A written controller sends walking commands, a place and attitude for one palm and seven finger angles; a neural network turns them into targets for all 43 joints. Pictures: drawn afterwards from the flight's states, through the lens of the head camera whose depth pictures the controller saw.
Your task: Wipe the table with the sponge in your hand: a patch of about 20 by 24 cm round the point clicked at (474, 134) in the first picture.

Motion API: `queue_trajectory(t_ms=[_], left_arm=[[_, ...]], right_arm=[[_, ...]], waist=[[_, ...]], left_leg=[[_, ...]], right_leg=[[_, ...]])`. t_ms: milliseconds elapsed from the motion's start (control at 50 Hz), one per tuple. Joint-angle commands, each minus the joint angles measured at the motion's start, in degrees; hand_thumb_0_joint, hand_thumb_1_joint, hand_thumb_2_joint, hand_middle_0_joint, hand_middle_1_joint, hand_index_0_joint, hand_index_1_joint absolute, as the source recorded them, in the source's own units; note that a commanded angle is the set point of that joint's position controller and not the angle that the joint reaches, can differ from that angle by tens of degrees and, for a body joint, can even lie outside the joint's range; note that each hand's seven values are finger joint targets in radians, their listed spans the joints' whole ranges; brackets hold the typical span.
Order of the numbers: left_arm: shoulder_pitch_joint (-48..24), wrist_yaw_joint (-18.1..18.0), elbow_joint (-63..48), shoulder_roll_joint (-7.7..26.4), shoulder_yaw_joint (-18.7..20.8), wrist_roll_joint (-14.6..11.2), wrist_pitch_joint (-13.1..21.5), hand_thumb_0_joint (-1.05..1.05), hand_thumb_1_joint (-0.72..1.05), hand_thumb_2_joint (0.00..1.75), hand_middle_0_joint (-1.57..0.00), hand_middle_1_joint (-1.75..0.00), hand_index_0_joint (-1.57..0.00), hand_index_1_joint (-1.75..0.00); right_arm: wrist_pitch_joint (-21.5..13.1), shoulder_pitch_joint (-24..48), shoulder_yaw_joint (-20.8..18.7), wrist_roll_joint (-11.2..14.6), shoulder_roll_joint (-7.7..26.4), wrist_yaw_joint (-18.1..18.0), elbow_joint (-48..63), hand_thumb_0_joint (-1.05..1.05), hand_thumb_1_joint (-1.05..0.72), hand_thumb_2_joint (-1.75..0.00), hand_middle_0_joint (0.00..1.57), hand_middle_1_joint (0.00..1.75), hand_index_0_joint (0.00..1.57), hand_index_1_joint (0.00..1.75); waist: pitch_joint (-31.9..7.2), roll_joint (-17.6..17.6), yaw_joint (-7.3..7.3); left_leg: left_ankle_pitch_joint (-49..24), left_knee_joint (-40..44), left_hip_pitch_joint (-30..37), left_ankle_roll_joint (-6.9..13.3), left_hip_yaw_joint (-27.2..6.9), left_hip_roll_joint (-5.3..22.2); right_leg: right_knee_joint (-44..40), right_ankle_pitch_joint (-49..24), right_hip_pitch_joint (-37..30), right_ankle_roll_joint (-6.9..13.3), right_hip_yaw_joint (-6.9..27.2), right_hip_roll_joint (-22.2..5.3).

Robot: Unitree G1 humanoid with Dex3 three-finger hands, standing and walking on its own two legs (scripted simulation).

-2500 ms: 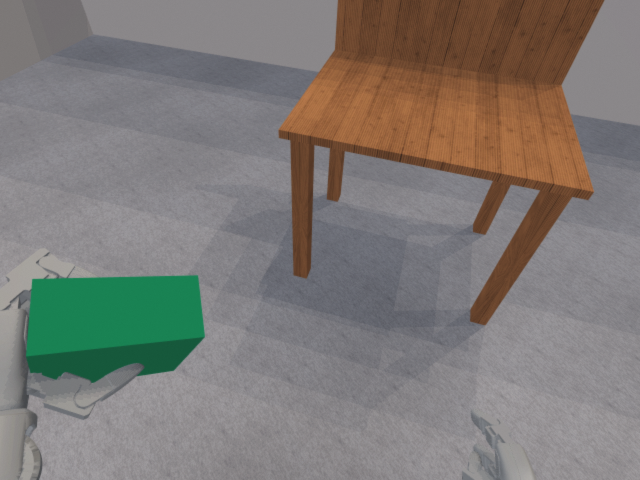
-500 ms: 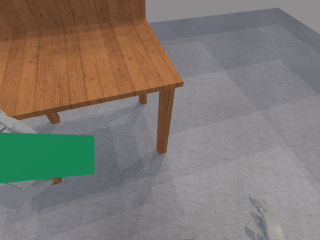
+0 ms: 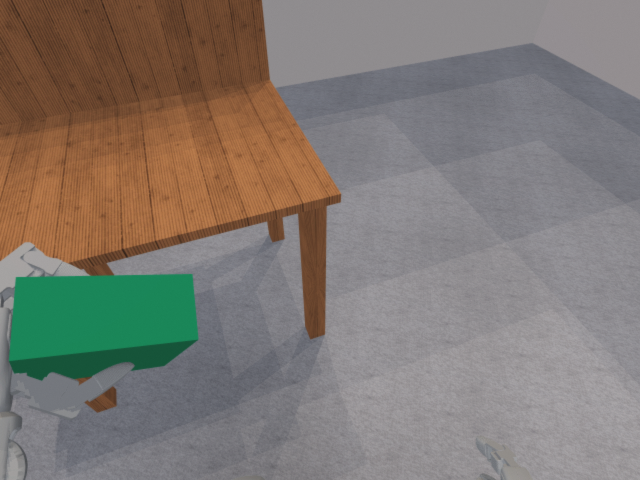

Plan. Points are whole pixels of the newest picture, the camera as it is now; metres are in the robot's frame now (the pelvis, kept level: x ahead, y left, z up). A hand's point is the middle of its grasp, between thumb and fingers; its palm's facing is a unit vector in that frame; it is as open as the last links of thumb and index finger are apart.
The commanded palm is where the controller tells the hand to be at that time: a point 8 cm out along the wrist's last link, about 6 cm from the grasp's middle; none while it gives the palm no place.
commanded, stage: take the last steps up to it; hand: left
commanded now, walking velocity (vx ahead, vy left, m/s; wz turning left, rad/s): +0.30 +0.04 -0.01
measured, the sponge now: (131, 328) +0.23 +0.20 +0.15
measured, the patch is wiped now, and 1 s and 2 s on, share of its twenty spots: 0.00 0.00 0.00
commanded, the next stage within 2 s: come to a stop and stand still in 1.32 s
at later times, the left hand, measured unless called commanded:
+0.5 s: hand (144, 265) +0.29 +0.20 +0.17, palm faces +0.41 -0.77 -0.48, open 10.4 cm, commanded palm +0.24 +0.24 +0.18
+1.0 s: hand (187, 183) +0.42 +0.19 +0.17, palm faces +0.38 -0.82 -0.44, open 10.4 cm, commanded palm +0.35 +0.23 +0.18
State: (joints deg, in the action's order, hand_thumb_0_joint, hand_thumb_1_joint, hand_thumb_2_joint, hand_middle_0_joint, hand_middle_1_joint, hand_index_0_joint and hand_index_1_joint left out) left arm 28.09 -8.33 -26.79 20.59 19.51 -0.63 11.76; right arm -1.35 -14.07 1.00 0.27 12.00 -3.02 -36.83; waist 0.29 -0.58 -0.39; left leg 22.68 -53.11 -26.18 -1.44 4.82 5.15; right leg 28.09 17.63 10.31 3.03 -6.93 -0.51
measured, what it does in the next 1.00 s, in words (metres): walks ahead: left foot, then right foot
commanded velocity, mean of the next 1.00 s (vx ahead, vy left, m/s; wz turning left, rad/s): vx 0.29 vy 0.07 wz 0.01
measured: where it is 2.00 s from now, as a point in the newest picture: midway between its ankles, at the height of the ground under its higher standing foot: (345, 470)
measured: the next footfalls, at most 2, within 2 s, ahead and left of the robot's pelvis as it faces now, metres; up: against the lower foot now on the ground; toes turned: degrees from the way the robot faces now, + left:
left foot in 0.14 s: +0.12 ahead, +0.13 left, +0.00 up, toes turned +9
right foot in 0.44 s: +0.14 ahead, -0.14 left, +0.00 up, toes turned -10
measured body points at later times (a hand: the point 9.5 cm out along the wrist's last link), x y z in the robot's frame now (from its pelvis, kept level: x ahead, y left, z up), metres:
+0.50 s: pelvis +0.08 -0.04 -0.02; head +0.09 -0.07 +0.43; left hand +0.26 +0.24 +0.19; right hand +0.23 -0.25 -0.13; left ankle +0.07 +0.11 -0.72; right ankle +0.10 -0.14 -0.74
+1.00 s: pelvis +0.19 -0.05 -0.01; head +0.21 -0.05 +0.44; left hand +0.39 +0.23 +0.19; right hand +0.35 -0.27 -0.09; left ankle +0.21 +0.09 -0.74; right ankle +0.18 -0.15 -0.70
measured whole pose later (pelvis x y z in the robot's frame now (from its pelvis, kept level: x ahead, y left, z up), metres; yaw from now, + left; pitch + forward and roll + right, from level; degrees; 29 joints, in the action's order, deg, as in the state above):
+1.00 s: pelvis +0.19 -0.05 -0.01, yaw -1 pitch +0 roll +1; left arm 25.7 -8.8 -27.4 22.0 21.3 -1.1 12.1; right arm -5.9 -11.6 -0.1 0.8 8.8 -2.9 -33.6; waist 1.9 0.5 -0.9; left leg 14.8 -31.4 -16.3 -0.3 7.9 4.5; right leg 51.2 26.3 23.6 -1.1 -5.3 -3.8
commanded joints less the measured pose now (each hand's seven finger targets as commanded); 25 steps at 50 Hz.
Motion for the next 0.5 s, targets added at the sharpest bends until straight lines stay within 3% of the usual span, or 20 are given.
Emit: queue_trajectory(t_ms=[0, 60, 80, 100, 120, 140, 160, 180, 200, 220, 280, 320, 380, 400, 420, 440, 460, 480], left_arm=[[-6.9, -2.1, -11.6, 9.7, 6.7, -0.7, 3.8, 0.0, 0.1, 1.3, -1.2, -1.6, -1.2, -1.6], [-8.4, -2.5, -13.1, 10.2, 6.2, -0.7, 3.4, 0.0, 0.1, 1.3, -1.2, -1.6, -1.2, -1.6], [-9.6, -2.5, -14.1, 9.9, 5.3, -0.8, 3.4, 0.0, 0.1, 1.3, -1.2, -1.6, -1.2, -1.6], [-10.6, -2.5, -15.3, 10.1, 5.3, -0.8, 3.9, 0.0, 0.1, 1.3, -1.2, -1.6, -1.2, -1.6], [-11.5, -2.7, -17.1, 10.0, 5.4, -0.9, 4.3, 0.0, 0.1, 1.3, -1.2, -1.6, -1.2, -1.6], [-11.2, -2.7, -15.9, 10.5, 6.1, -1.0, 5.2, 0.0, 0.1, 1.3, -1.2, -1.6, -1.2, -1.6], [-10.5, -2.5, -13.8, 12.0, 6.7, -0.6, 5.1, 0.0, 0.1, 1.3, -1.2, -1.6, -1.2, -1.6], [-11.6, -2.1, -15.7, 12.7, 7.0, -0.7, 5.3, 0.0, 0.1, 1.3, -1.2, -1.6, -1.2, -1.6], [-9.9, -1.9, -15.9, 12.1, 7.3, -0.4, 5.2, 0.0, 0.1, 1.3, -1.2, -1.6, -1.2, -1.6], [-7.2, -1.8, -15.8, 10.9, 7.0, -0.5, 5.0, 0.0, 0.1, 1.3, -1.2, -1.6, -1.2, -1.6], [-2.8, -1.8, -16.6, 10.3, 8.4, -0.7, 4.8, 0.0, 0.1, 1.3, -1.2, -1.6, -1.2, -1.6], [-2.5, -1.8, -14.0, 9.1, 7.8, -0.9, 4.7, 0.0, 0.1, 1.3, -1.2, -1.6, -1.2, -1.6], [-4.1, -1.8, -9.6, 8.3, 7.0, -0.7, 3.6, 0.0, 0.1, 1.3, -1.2, -1.6, -1.2, -1.6], [-5.9, -1.7, -9.2, 8.1, 6.2, -0.5, 3.4, 0.0, 0.1, 1.3, -1.2, -1.6, -1.2, -1.6], [-7.3, -1.9, -8.1, 10.0, 7.2, 0.0, 3.3, 0.0, 0.1, 1.3, -1.2, -1.6, -1.2, -1.6], [-8.3, -2.2, -8.2, 12.2, 8.7, -0.3, 2.8, 0.0, 0.1, 1.3, -1.2, -1.6, -1.2, -1.6], [-10.6, -1.9, -8.6, 11.8, 8.0, -0.8, 2.9, 0.0, 0.1, 1.3, -1.2, -1.6, -1.2, -1.6], [-12.1, -1.7, -10.0, 12.8, 8.7, -0.7, 3.3, 0.0, 0.1, 1.3, -1.2, -1.6, -1.2, -1.6]], right_arm=[[-3.6, 7.8, -2.2, -0.5, 3.9, -1.3, 11.0, 0.0, -0.9, -0.9, 0.2, 0.3, 0.2, 0.3], [-4.2, 6.1, -3.0, -0.6, 4.6, -1.5, 11.3, 0.0, -0.9, -0.9, 0.2, 0.3, 0.2, 0.3], [-4.3, 5.5, -3.6, -0.3, 5.4, -1.8, 11.5, 0.0, -0.9, -0.9, 0.2, 0.3, 0.2, 0.3], [-4.5, 5.0, -3.9, -0.3, 6.0, -2.1, 11.7, 0.0, -0.9, -0.9, 0.2, 0.3, 0.2, 0.3], [-4.8, 4.9, -4.5, -0.2, 7.8, -2.1, 11.9, 0.0, -0.9, -0.9, 0.2, 0.3, 0.2, 0.3], [-5.0, 5.1, -3.9, -0.2, 6.8, -1.8, 11.7, 0.0, -0.9, -0.9, 0.2, 0.3, 0.2, 0.3], [-5.6, 5.9, -3.3, -0.7, 6.0, -1.8, 11.5, 0.0, -0.9, -0.9, 0.2, 0.3, 0.2, 0.3], [-6.0, 6.2, -3.4, -0.5, 5.3, -1.7, 11.2, 0.0, -0.9, -0.9, 0.2, 0.3, 0.2, 0.3], [-6.4, 6.2, -3.8, -0.2, 5.7, -1.4, 10.4, 0.0, -0.9, -0.9, 0.2, 0.3, 0.2, 0.3], [-6.7, 5.8, -4.1, 0.0, 5.8, -1.2, 10.2, 0.0, -0.9, -0.9, 0.2, 0.3, 0.2, 0.3], [-7.3, 5.6, -4.1, -0.1, 6.1, -1.0, 10.0, 0.0, -0.9, -0.9, 0.2, 0.3, 0.2, 0.3], [-7.5, 5.3, -3.8, -0.1, 5.9, -1.0, 10.1, 0.0, -0.9, -0.9, 0.2, 0.3, 0.2, 0.3], [-6.8, 5.3, -3.7, 0.2, 5.8, -1.6, 9.7, 0.0, -0.9, -0.9, 0.2, 0.3, 0.2, 0.3], [-6.6, 5.7, -3.6, 0.2, 5.4, -1.6, 9.8, 0.0, -0.9, -0.9, 0.2, 0.3, 0.2, 0.3], [-6.1, 5.2, -3.5, 0.2, 4.5, -1.6, 9.6, 0.0, -0.9, -0.9, 0.2, 0.3, 0.2, 0.3], [-6.3, 7.0, -3.0, 0.1, 3.8, -1.4, 10.4, 0.0, -0.9, -0.9, 0.2, 0.3, 0.2, 0.3], [-6.7, 8.5, -3.8, -0.2, 5.5, -1.0, 9.8, 0.0, -0.9, -0.9, 0.2, 0.3, 0.2, 0.3], [-6.4, 8.7, -3.3, 0.0, 5.1, -0.9, 9.1, 0.0, -0.9, -0.9, 0.2, 0.3, 0.2, 0.3]], waist=[[-3.5, 7.5, 1.47], [-4.1, 5.5, 0.95], [-3.9, 3.5, 0.37], [-4.4, -1.4, -0.3], [-6.1, -12.0, -0.75], [-6.6, -19.3, -0.59], [-3.8, -18.8, -0.94], [-2.0, -15.4, -0.49], [-1.1, -11.9, -0.27], [-1.7, -10.9, 0.26], [-4.1, -13.5, 0.64], [-3.1, -14.2, 0.15], [-4.2, -9.3, 0.49], [-3.8, -5.4, 0.54], [-3.5, 5.8, 0.61], [-2.8, 19.3, 1.78], [-2.1, 18.9, 1.9], [-1.6, 13.6, 1.06]], left_leg=[[-4.2, 13.6, 1.7, 1.3, 3.1, -0.4], [-8.8, 23.0, 10.2, 1.6, 5.6, -2.1], [-9.3, 26.2, 15.7, 2.0, 4.6, -1.4], [-8.4, 28.7, 22.1, 3.6, 1.9, 0.5], [-9.9, 32.6, 28.2, 7.7, -11.1, 8.4], [-7.1, 37.5, 30.1, 12.5, -25.2, 17.5], [0.0, 41.0, 23.2, 15.2, -31.6, 20.6], [1.2, 40.4, 21.6, 16.4, -31.3, 20.5], [0.1, 39.8, 20.5, 16.2, -26.1, 19.3], [-1.0, 39.2, 18.9, 14.8, -20.4, 16.9], [-3.6, 38.5, 13.5, 11.3, -8.7, 12.7], [-1.7, 37.7, 10.1, 10.3, -6.1, 11.9], [3.8, 28.9, 7.1, 6.8, -0.8, 8.9], [6.2, 22.7, 3.6, 5.6, 0.7, 7.0], [8.5, 9.5, -3.7, 3.7, 3.7, 2.3], [11.3, -5.7, -13.7, 1.6, 3.8, -3.3], [7.1, -13.6, -15.4, 1.1, -3.7, -1.3], [5.2, -17.7, -16.8, 0.7, -5.6, -0.4]], right_leg=[[-10.1, -14.0, -4.0, 7.0, 12.5, -14.1], [-7.4, -6.7, -2.2, 5.3, 12.4, -12.5], [-4.2, -3.2, 1.1, 4.2, 11.4, -11.4], [2.7, -2.2, 5.9, 2.4, 10.1, -8.8], [13.8, 1.9, 13.3, -0.4, 6.0, -3.3], [26.3, 17.2, 20.3, -2.1, 2.8, 0.6], [34.3, 17.2, 22.0, -2.0, 6.8, -0.9], [36.2, 14.9, 24.2, -2.2, 9.1, -2.7], [36.0, 12.7, 25.5, -2.9, 8.8, -4.0], [33.9, 10.2, 23.6, -3.1, 7.1, -4.2], [22.4, 6.0, 14.0, -3.9, 1.9, -3.7], [14.7, 5.8, 8.9, -4.4, -1.3, -2.2], [3.1, 1.5, -0.7, -4.7, -4.7, -0.2], [-0.9, 2.8, -3.5, -3.7, -1.1, -2.0], [-7.8, 8.1, -6.2, 0.5, 13.7, -10.1], [-14.2, 6.2, -8.9, 6.9, 34.7, -21.7], [-15.9, 5.1, -7.6, 8.6, 38.7, -24.0], [-14.9, 2.0, -8.0, 10.1, 37.6, -24.3]])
